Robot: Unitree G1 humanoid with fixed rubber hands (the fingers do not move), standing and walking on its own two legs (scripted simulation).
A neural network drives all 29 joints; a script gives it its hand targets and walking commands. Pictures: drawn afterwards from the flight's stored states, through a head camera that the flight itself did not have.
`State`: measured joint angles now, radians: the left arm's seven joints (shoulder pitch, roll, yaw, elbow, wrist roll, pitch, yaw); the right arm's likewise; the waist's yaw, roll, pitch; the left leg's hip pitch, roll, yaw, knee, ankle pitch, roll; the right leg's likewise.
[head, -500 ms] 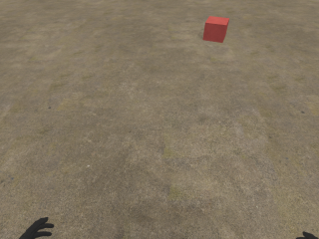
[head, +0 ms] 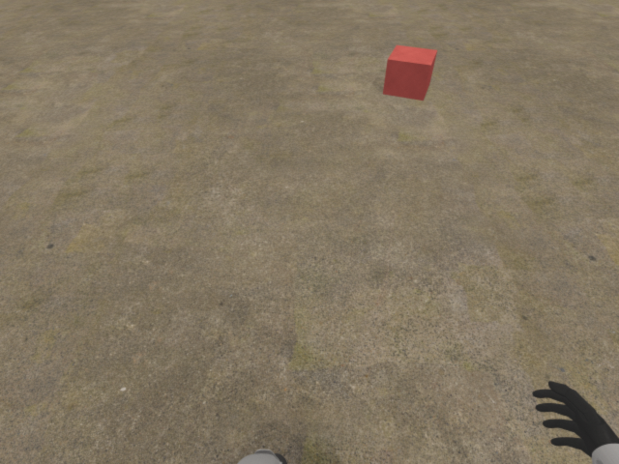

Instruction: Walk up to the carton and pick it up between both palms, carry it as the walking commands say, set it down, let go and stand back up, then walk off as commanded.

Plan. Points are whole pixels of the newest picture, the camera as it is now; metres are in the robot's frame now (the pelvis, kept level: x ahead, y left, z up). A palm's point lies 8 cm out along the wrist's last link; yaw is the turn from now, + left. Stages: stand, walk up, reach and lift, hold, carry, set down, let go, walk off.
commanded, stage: walk up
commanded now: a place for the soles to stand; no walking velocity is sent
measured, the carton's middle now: (409, 72) +2.76 -0.42 -0.65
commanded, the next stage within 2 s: none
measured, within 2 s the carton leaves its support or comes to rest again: neither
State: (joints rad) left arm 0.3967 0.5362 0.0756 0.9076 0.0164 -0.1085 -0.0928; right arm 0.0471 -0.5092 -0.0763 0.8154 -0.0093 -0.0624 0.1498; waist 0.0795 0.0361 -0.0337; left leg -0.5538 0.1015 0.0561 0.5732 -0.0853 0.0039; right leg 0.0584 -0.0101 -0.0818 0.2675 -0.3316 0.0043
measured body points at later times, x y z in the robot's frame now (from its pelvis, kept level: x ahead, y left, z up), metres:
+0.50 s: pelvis +0.35 -0.02 -0.01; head +0.37 -0.02 +0.44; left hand +0.66 +0.23 -0.05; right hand +0.25 -0.39 -0.09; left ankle +0.19 +0.13 -0.74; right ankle +0.50 -0.16 -0.73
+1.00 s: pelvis +0.70 -0.04 -0.02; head +0.72 -0.02 +0.43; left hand +0.79 +0.32 -0.12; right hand +0.86 -0.40 -0.05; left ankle +0.82 +0.05 -0.74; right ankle +0.53 -0.16 -0.69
